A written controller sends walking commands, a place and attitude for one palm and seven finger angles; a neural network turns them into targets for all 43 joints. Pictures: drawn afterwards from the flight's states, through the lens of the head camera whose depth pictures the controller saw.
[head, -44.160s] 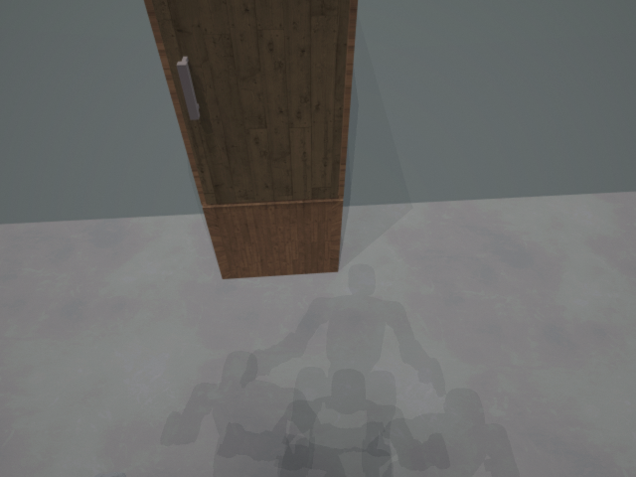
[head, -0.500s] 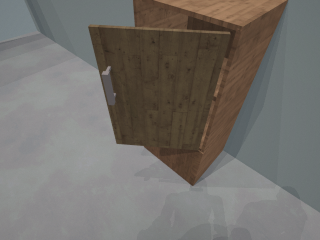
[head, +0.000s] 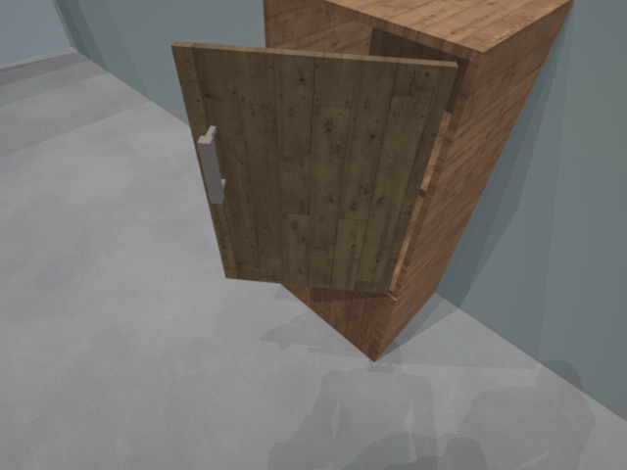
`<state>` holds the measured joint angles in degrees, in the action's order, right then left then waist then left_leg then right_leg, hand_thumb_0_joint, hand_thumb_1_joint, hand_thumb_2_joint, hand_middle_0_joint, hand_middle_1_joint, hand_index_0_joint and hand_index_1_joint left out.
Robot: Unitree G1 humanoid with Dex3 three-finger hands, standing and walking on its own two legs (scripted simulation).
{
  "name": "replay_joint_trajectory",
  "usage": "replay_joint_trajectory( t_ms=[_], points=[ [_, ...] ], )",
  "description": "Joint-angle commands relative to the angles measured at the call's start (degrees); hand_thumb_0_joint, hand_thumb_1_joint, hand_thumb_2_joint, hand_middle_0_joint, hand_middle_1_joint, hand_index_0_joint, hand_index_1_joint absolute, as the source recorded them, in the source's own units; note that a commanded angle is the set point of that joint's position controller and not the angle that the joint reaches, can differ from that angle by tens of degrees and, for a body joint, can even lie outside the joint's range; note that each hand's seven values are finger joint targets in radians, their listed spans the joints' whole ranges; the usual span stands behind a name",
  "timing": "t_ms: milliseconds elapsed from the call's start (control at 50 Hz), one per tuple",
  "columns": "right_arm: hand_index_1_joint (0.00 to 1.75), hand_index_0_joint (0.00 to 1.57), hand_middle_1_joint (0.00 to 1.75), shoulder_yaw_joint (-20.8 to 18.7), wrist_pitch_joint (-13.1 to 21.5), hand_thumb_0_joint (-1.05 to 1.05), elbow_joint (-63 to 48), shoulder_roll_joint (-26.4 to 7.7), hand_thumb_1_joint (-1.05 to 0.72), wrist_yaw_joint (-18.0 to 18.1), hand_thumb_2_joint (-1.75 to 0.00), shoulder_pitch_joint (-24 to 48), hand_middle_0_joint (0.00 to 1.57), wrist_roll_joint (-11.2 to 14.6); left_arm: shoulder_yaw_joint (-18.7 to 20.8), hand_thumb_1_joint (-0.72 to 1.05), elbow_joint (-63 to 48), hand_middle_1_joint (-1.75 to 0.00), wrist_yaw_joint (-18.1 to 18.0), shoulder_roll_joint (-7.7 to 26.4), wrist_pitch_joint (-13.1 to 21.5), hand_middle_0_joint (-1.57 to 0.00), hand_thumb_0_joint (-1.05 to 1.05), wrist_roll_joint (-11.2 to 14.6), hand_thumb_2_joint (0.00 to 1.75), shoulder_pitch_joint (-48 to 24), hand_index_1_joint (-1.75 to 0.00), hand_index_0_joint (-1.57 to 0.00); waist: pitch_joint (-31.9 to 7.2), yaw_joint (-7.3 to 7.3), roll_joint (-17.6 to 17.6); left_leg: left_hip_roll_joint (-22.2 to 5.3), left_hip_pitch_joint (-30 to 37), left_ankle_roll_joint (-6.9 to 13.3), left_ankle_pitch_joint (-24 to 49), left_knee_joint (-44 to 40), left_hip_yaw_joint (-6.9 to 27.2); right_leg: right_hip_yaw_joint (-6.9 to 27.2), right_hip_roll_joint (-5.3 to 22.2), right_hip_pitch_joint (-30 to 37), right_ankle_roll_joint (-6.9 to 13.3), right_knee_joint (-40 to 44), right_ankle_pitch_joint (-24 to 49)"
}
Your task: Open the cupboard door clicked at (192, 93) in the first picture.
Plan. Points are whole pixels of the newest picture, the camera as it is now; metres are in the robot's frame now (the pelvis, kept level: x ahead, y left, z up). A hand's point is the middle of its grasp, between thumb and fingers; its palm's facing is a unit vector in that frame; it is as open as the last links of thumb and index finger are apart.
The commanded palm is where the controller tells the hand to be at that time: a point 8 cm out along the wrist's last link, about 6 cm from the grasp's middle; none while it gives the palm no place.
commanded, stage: look again from close up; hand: left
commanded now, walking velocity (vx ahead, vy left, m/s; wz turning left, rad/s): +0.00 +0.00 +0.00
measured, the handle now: (214, 165) +0.60 +0.22 +0.04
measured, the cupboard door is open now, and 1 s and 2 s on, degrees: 38 38 38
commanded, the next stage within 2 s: shuffle to correct the standing spot in 0.08 s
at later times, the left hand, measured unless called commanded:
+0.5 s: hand out of the picture +0.00 +0.18 -0.19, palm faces +0.09 -0.99 -0.13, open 7.4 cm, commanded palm none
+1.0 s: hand out of the picture +0.09 +0.19 -0.17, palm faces +0.00 -0.97 -0.24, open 7.4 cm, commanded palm none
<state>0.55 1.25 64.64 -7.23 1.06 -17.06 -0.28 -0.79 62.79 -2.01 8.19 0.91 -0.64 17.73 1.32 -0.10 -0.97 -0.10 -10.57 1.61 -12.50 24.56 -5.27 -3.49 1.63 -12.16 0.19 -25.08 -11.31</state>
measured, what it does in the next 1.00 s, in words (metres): stands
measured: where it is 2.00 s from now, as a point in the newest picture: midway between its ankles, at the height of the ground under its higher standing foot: outside the picture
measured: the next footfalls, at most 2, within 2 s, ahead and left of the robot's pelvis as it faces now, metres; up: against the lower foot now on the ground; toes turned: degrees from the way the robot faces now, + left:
none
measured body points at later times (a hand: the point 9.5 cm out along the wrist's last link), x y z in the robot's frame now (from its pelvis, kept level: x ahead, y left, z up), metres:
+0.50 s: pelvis +0.03 +0.02 -0.01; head +0.03 +0.04 +0.44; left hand -0.01 +0.23 -0.18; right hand +0.01 -0.20 -0.16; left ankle +0.01 +0.10 -0.74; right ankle +0.03 -0.12 -0.74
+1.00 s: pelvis +0.03 +0.01 -0.01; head +0.05 -0.01 +0.44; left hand +0.10 +0.24 -0.16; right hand +0.03 -0.21 -0.18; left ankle +0.01 +0.10 -0.74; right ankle +0.04 -0.11 -0.74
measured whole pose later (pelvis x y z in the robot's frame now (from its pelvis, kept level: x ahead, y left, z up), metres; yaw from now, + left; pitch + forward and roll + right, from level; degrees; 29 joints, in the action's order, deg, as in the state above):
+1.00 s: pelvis +0.03 +0.01 -0.01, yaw -1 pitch -1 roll +0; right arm -1.1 0.2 61.1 -8.3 1.7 -16.5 -0.6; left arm 0.6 58.1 -2.8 8.9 0.1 -0.5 12.5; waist 2.6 -1.7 1.6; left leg 0.0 -11.5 2.1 -19.4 31.7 -6.1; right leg -2.3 1.1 -14.8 0.3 -32.8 -17.1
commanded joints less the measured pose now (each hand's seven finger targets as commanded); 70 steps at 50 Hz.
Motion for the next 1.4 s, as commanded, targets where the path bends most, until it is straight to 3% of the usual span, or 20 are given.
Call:
replay_joint_trajectory(
  t_ms=[0, 220, 320, 380, 440, 480, 500, 520, 560, 620, 660, 740, 800, 860, 880, 900, 920, 940, 1180, 1380],
  points=[
    [0.3, 0.2, 0.3, -1.0, 0.5, 0.0, -1.4, -5.7, -0.9, 0.4, -0.9, -3.2, 0.2, -0.2, 0.7, 0.9, -1.7, -0.3, -0.3, 4.7, 0.7, -0.2, 0.0, -0.1, 0.9, 3.7, -0.3, -0.2, 3.6, 0.16, -0.2, -5.9, -4.2, -0.2, -1.6, -7.2, 6.7, 6.2, 4.9, 0.4, 1.6, 5.4, 0.3],
    [0.3, 0.2, 0.3, -1.0, 0.2, 0.0, -1.0, -5.8, -0.9, 0.3, -0.9, -3.8, 0.2, -0.4, 1.2, 0.9, -1.5, -0.3, -0.3, 5.0, 0.7, -0.2, 0.0, -0.4, 0.9, 4.8, -0.3, -0.2, 3.4, 0.57, -0.4, -5.0, -4.0, -0.1, -5.3, -6.3, 5.7, 6.3, 5.2, 1.3, 2.2, 5.7, -4.2],
    [0.3, 0.2, 0.3, -1.3, -0.9, 0.0, -2.6, -5.0, -0.9, -0.3, -0.9, -4.1, 0.2, -0.8, 2.8, 0.9, -2.6, -0.3, -0.1, 7.2, 0.2, -0.2, 0.0, -0.6, 0.9, 6.5, -0.3, -0.2, 7.4, 1.15, -4.9, -1.4, -8.9, -0.4, -11.0, 1.0, 2.3, 12.9, 9.5, -2.0, 5.1, 10.8, -20.6],
    [0.3, 0.2, 0.3, -1.5, -0.7, 0.0, -3.3, -4.5, -0.9, -0.5, -0.9, -5.0, 0.2, -1.0, 3.9, 0.9, -3.5, -0.3, -0.1, 8.0, 0.2, -0.2, 0.0, -0.5, 0.9, 6.6, -0.3, -0.2, 6.5, 0.91, -6.6, -0.8, -8.3, -0.5, -8.7, 5.7, 1.2, 15.8, 12.4, -3.0, 7.1, 12.4, -22.1],
    [0.3, 0.2, 0.3, -1.6, -0.2, 0.0, -3.2, -4.3, -0.9, -0.5, -0.9, -7.7, 0.2, -0.9, 4.3, 0.9, -4.7, -0.3, -0.1, 7.2, -0.1, -0.2, 0.0, -0.7, 0.9, 4.9, -0.3, -0.2, 7.1, -0.34, -1.6, -1.4, -4.0, 0.0, -7.6, 0.5, 2.3, 11.0, 9.8, -6.4, 6.3, 6.8, -17.4],
    [0.3, 0.2, 0.3, -1.7, 0.7, 0.0, -2.2, -6.6, -0.9, 0.1, -0.9, -10.8, 0.2, -0.8, 3.2, 0.9, -5.1, -0.3, 0.1, 3.6, -0.4, -0.2, 0.0, -0.9, 0.9, 3.6, -0.3, -0.2, 5.9, -1.27, 8.5, -8.9, 0.7, 2.6, 0.2, -7.1, 11.6, 1.3, 2.5, -8.9, 2.8, -5.8, -8.5],
    [0.3, 0.2, 0.3, -1.7, 0.9, 0.0, -1.9, -7.7, -0.9, 0.8, -0.9, -11.7, 0.2, -0.8, 2.5, 0.9, -5.3, -0.3, 0.0, 1.9, -0.4, -0.2, 0.0, -1.0, 0.9, 3.1, -0.3, -0.2, 5.4, -1.16, 12.1, -13.2, 3.0, 4.5, 12.1, -9.6, 16.1, -1.5, 0.7, -10.4, 1.3, -10.6, -9.4],
    [0.3, 0.2, 0.3, -1.0, 1.2, 0.0, -1.7, -6.4, -0.9, 1.4, -0.9, -11.2, 0.2, -0.7, 2.0, 0.9, -5.0, -0.3, -0.2, 1.8, -0.2, -0.2, 0.0, -0.8, 0.9, 2.9, -0.3, -0.2, 5.1, -0.39, 9.6, -14.5, 5.4, 6.6, 29.1, -7.4, 15.8, -0.1, 1.3, -11.2, 1.0, -12.0, -12.0],
    [0.3, 0.2, 0.3, -0.7, 1.7, 0.0, -1.9, -6.2, -0.9, 2.1, -0.9, -9.1, 0.2, -0.5, 1.8, 0.9, -3.4, -0.3, -0.5, 1.4, -0.1, -0.2, 0.0, -0.1, 0.9, 4.4, -0.3, -0.2, 1.3, 0.8, 5.9, -13.9, 8.4, 6.6, 52.3, -2.1, 11.8, 1.8, 2.7, -6.2, 0.7, -8.0, -8.7],
    [0.3, 0.2, 0.3, -1.1, 1.9, 0.0, -1.9, -6.4, -0.9, 2.7, -0.9, -7.6, 0.2, 0.2, 2.1, 0.9, -2.4, -0.3, -0.7, 3.3, -0.3, -0.2, 0.0, 0.3, 0.9, 4.8, -0.3, -0.2, -0.4, 0.69, 5.5, -11.0, 9.8, 1.9, 56.6, -1.1, 9.3, 2.3, 2.8, -0.9, 0.8, -3.1, 4.9],
    [0.3, 0.2, 0.3, -1.6, 1.4, 0.0, -1.6, -6.2, -0.9, 3.0, -0.9, -7.3, 0.2, 0.1, 2.5, 0.9, -3.0, -0.3, -0.8, 3.6, -1.1, -0.2, 0.0, 0.3, 0.9, 3.3, -0.3, -0.2, 1.8, 0.3, 5.8, -11.8, 9.1, 0.9, 54.5, -2.5, 9.8, 2.0, 2.6, -2.4, 0.5, -5.1, 0.5],
    [0.3, 0.2, 0.3, -2.8, 0.6, 0.0, -1.8, -7.0, -0.9, 3.4, -0.9, -7.1, 0.2, -0.5, 3.4, 0.9, -5.0, -0.3, -0.7, 3.6, -2.4, -0.2, 0.0, -0.2, 0.9, 1.0, -0.3, -0.2, 1.8, -0.38, 4.8, -16.0, 10.1, 5.7, 53.0, -2.8, 12.1, 2.5, 1.9, -7.6, 0.6, -12.7, -9.4],
    [0.3, 0.2, 0.3, -3.1, 0.3, 0.0, -2.2, -6.6, -0.9, 3.1, -0.9, -4.1, 0.2, -1.0, 3.8, 0.9, -6.1, -0.3, -0.4, 2.9, -2.6, -0.2, 0.0, -0.4, 0.9, -0.4, -0.3, -0.2, 1.8, 0.25, 5.4, -16.2, 5.5, 8.4, 42.1, -3.0, 11.9, 3.4, 2.2, -6.2, 0.7, -13.5, -10.8],
    [0.3, 0.2, 0.3, -2.9, 0.3, 0.0, -2.5, -5.3, -0.9, 2.3, -0.9, -2.0, 0.2, -0.7, 3.5, 0.9, -5.1, -0.3, -0.3, 3.3, -1.2, -0.2, 0.0, -0.5, 0.9, 2.5, -0.3, -0.2, -0.1, 1.6, 0.6, -9.6, -0.6, 3.4, 22.2, 0.8, 8.2, 5.8, 3.7, 3.2, 1.3, -0.7, 10.5],
    [0.3, 0.2, 0.3, -3.4, 0.7, 0.0, -6.8, -9.9, -0.9, 1.8, -0.9, 0.0, 0.2, 0.8, 2.9, 0.9, -3.5, -0.3, -2.3, 7.6, -0.7, -0.2, 0.0, -0.9, 0.9, 4.6, -0.3, -0.2, -3.9, 0.8, 0.5, -9.2, 3.1, -0.4, 37.2, 9.6, 5.0, 5.0, 5.7, 0.9, 0.5, -2.5, 29.6],
    [0.3, 0.2, 0.3, -3.1, 0.2, 0.0, -7.8, -7.7, -0.9, 1.0, -0.9, -2.5, 0.2, 0.1, 2.7, 0.9, -6.5, -0.3, -2.0, 7.9, -0.4, -0.2, 0.0, 0.0, 0.9, 1.1, -0.3, -0.2, -5.8, -0.84, 2.3, -6.7, -0.3, -1.1, 13.6, 5.0, 6.1, 6.3, 6.7, 2.4, 2.6, -4.3, 13.2],
    [0.3, 0.2, 0.3, -2.5, 0.0, 0.0, -7.7, -6.2, -0.9, 0.5, -0.9, -0.4, 0.2, -0.7, 2.3, 0.9, -6.6, -0.3, -1.5, 7.4, 0.1, -0.2, 0.0, 0.1, 0.9, -0.7, -0.3, -0.2, -4.5, 0.1, 2.0, -5.7, -1.7, -0.5, 5.1, 4.0, 5.4, 7.6, 6.2, 0.8, 3.2, -3.8, 10.5],
    [0.3, 0.2, 0.3, -2.5, -0.1, 0.0, -8.0, -6.0, -0.9, 0.4, -0.9, -1.3, 0.2, -0.8, 1.9, 0.9, -7.1, -0.3, -1.1, 7.4, 0.4, -0.2, 0.0, 0.1, 0.9, -1.8, -0.3, -0.2, -3.1, -1.02, 1.7, -5.6, -2.2, 0.1, 3.7, 2.3, 6.3, 8.1, 5.8, -0.7, 3.5, -2.9, 7.9],
    [0.3, 0.2, 0.3, -1.3, -0.3, 0.0, -6.9, -7.8, -0.9, -0.2, -0.9, -1.9, 0.2, -0.9, 1.4, 0.9, -6.2, -0.3, 0.0, 9.2, 1.5, -0.2, 0.0, 0.1, 0.9, -2.9, -0.3, -0.2, 4.4, -1.43, -2.5, -4.0, -0.4, -0.2, -3.5, -1.9, 4.8, 11.9, 5.8, -5.3, 3.8, 8.6, -10.4],
    [0.3, 0.2, 0.3, -0.8, 0.0, 0.0, -3.4, -7.4, -0.9, -0.1, -0.9, -3.0, 0.2, -0.7, 1.7, 0.9, -3.9, -0.3, 0.1, 9.3, 1.8, -0.2, 0.0, 0.3, 0.9, -1.4, -0.3, -0.2, 3.1, -0.81, -1.8, -4.4, -0.6, -0.8, -1.6, -2.8, 4.3, 11.5, 5.7, -1.9, 3.4, 10.1, -7.1]
  ],
)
